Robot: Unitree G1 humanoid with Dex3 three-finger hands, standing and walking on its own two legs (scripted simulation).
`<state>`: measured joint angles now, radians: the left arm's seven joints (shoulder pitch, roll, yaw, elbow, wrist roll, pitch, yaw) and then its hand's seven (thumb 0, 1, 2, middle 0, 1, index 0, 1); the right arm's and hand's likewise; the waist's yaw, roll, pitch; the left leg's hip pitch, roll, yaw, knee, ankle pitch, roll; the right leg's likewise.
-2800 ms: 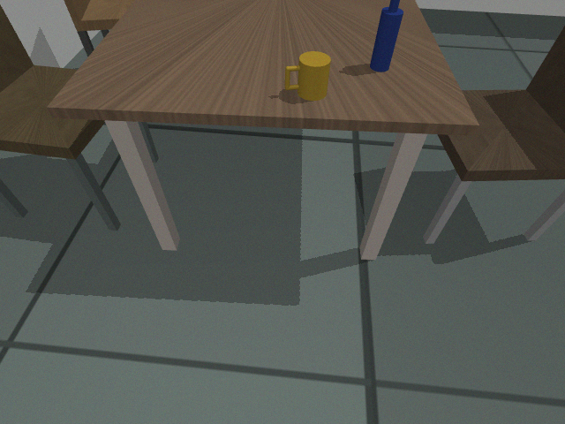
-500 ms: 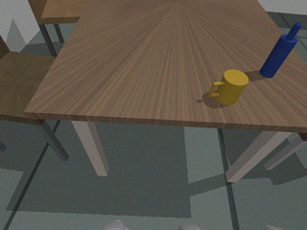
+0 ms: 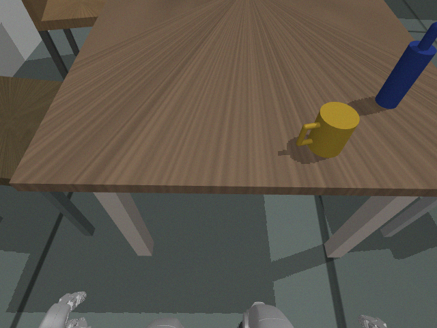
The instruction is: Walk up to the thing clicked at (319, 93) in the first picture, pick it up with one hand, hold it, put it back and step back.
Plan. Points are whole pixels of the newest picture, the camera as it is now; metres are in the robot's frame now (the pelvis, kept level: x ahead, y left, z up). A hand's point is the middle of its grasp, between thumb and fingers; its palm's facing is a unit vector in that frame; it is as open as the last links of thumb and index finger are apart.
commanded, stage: walk up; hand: right
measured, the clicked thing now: (323, 131) +0.47 -0.21 +0.05
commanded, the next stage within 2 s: stand in 1.12 s
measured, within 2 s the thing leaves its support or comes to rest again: neither
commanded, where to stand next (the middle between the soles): +0.05 -0.02 m, yaw +0 degrees
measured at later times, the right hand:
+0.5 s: hand out of the picture +0.09 -0.27 -0.13, palm faces -0.08 +0.93 -0.35, open 7.4 cm
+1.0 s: hand out of the picture +0.11 -0.26 -0.12, palm faces -0.08 +0.93 -0.35, open 7.4 cm
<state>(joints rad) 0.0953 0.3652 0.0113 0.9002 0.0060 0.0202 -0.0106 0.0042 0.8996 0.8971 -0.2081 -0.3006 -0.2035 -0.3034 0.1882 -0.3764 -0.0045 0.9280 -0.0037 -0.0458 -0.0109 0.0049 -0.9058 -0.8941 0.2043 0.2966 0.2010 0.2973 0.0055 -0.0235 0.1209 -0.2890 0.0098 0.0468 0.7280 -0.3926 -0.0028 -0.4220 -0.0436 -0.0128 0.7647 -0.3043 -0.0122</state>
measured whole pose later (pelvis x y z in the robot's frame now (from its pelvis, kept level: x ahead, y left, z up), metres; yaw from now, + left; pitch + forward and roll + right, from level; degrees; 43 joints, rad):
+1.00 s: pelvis +0.02 -0.01 +0.03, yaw +2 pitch -2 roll +0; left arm 0.06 0.34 0.03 1.14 0.01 0.02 -0.02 0.00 0.90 0.90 -0.21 -0.30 -0.20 -0.30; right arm 0.10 -0.36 0.01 1.13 -0.01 -0.03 0.00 0.00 -0.91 -0.89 0.20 0.30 0.20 0.30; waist 0.01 0.00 0.06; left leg -0.09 0.03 0.00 0.35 -0.22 -0.03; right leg -0.19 -0.02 -0.07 0.36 -0.13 -0.01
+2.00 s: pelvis +0.04 -0.02 +0.04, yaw +3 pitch -2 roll +0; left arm 0.08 0.34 0.00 1.15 0.01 -0.01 -0.01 0.00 0.90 0.90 -0.21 -0.30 -0.20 -0.30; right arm 0.12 -0.36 0.01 1.13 -0.02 -0.01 0.01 0.00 -0.91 -0.89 0.20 0.30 0.20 0.30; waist 0.00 0.02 0.04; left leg -0.04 0.04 -0.01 0.30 -0.22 -0.04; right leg -0.15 -0.01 -0.08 0.34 -0.15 -0.02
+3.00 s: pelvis +0.04 -0.02 +0.04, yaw +2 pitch -2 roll +0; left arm 0.10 0.35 0.00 1.14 0.01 -0.01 -0.01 0.00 0.90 0.90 -0.21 -0.30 -0.20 -0.30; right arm 0.14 -0.36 0.01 1.11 -0.02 -0.01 0.01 0.00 -0.91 -0.89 0.20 0.30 0.20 0.30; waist 0.01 0.02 0.04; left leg -0.04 0.05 0.00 0.31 -0.23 -0.04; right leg -0.15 0.00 -0.08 0.34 -0.16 -0.02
